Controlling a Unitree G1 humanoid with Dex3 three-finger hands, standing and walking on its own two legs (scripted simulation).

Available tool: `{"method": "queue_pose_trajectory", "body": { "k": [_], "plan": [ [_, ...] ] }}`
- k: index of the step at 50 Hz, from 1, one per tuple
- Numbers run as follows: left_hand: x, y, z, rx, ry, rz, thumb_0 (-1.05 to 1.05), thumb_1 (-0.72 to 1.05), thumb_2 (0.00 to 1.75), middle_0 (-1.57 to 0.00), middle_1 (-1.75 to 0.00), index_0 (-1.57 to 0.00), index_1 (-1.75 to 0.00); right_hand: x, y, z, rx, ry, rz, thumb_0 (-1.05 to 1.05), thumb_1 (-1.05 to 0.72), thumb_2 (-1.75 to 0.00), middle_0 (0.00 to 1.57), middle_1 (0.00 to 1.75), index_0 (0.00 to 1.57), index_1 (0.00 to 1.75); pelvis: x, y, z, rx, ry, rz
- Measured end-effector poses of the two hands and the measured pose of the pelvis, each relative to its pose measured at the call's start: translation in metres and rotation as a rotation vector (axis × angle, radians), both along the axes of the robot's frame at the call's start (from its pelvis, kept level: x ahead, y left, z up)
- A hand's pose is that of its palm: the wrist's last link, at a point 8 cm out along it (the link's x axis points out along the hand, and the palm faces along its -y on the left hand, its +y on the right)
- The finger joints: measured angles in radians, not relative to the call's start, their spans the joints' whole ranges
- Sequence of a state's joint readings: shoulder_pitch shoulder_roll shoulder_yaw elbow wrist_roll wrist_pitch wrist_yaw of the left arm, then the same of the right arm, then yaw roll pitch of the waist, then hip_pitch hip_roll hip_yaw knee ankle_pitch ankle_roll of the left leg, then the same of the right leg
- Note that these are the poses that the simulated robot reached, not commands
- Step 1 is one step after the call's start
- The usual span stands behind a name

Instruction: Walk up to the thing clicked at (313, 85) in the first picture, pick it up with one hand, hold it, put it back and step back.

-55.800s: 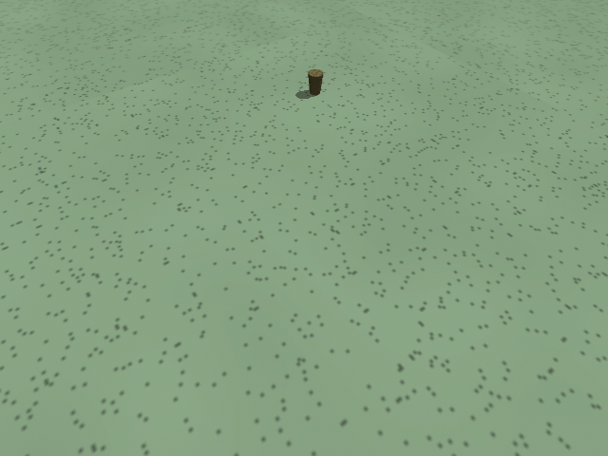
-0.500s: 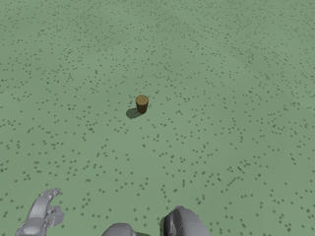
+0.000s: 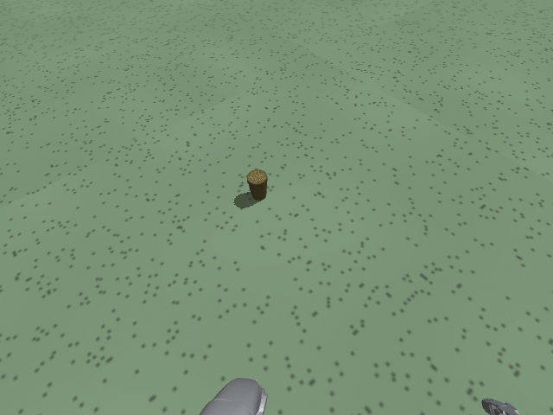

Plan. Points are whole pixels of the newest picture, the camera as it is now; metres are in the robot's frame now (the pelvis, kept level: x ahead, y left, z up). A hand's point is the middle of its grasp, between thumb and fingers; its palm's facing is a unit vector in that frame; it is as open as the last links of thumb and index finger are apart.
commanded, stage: step back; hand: left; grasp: from the side
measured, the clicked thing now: (258, 186) +1.11 +0.21 -0.69
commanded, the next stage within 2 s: stand in 1.00 s
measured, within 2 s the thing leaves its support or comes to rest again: neither
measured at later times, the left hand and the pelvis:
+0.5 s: hand out of the picture +0.04 +0.27 -0.14, palm faces +0.09 -0.91 -0.41, open 7.3 cm; pelvis -0.01 -0.02 +0.00, yaw +5 degrees
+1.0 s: hand out of the picture +0.08 +0.30 -0.15, palm faces +0.11 -0.92 -0.37, open 7.3 cm; pelvis +0.02 +0.02 +0.00, yaw +5 degrees
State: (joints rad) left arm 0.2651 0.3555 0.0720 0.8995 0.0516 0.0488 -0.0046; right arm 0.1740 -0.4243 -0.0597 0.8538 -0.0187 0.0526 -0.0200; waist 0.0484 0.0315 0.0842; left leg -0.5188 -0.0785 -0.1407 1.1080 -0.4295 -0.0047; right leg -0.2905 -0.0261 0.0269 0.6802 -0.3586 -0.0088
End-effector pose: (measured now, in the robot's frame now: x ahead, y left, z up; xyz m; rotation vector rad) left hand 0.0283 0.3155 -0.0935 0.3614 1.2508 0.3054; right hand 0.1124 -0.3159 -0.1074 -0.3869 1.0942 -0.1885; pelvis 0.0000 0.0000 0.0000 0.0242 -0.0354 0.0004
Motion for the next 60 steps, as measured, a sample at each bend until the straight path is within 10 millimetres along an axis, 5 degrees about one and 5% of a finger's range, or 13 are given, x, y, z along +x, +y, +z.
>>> {"method": "queue_pose_trajectory", "body": {
  "k": [7,15,27,35,46,60],
  "plan": [
    [-0.018,0.016,0.004,0.027,-0.086,0.024,0.00,0.90,0.90,-0.21,-0.30,-0.21,-0.30,-0.065,0.008,-0.016,0.013,0.167,0.030,0.01,-0.90,-0.90,0.20,0.30,0.20,0.30,-0.021,0.003,-0.004,-0.032,0.013,0.077],
    [-0.027,0.021,-0.002,-0.018,-0.057,0.040,0.00,0.91,0.90,-0.21,-0.30,-0.21,-0.30,-0.084,0.024,0.002,0.037,0.136,0.009,0.01,-0.90,-0.90,0.20,0.30,0.21,0.30,-0.024,0.007,0.008,-0.015,-0.009,0.080],
    [0.001,-0.014,-0.006,-0.024,-0.117,0.031,0.00,0.91,0.90,-0.21,-0.30,-0.21,-0.30,-0.037,-0.008,-0.007,0.012,0.102,0.017,0.01,-0.90,-0.90,0.20,0.30,0.20,0.30,-0.004,-0.016,-0.001,-0.042,-0.021,0.088],
    [0.004,-0.006,-0.006,-0.036,-0.097,0.057,0.00,0.90,0.90,-0.21,-0.30,-0.21,-0.30,0.002,0.009,-0.004,0.015,0.089,0.071,0.01,-0.90,-0.90,0.20,0.30,0.20,0.30,0.010,-0.002,0.002,-0.037,-0.013,0.109],
    [0.034,0.029,-0.020,-0.050,-0.076,0.066,0.00,0.91,0.90,-0.21,-0.30,-0.21,-0.30,0.023,0.054,-0.002,0.030,0.085,0.063,0.01,-0.90,-0.90,0.20,0.30,0.20,0.30,0.021,0.022,0.000,-0.039,-0.006,0.089],
    [0.042,0.012,-0.007,-0.090,-0.054,0.031,0.00,0.91,0.90,-0.21,-0.30,-0.21,-0.30,0.052,0.064,0.014,0.075,0.007,0.074,0.00,-0.90,-0.90,0.20,0.30,0.20,0.30,0.024,0.022,0.017,-0.028,-0.021,0.086]
  ]
}}
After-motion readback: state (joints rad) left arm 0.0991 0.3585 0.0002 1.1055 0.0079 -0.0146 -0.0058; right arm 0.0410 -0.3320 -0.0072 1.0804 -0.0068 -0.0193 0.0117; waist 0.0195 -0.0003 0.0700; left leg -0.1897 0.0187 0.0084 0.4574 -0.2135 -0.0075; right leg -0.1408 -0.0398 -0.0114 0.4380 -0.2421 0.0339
